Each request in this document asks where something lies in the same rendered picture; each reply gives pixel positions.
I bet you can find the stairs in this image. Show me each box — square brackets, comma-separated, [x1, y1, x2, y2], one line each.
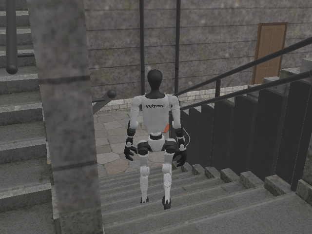
[0, 0, 56, 234]
[99, 166, 275, 234]

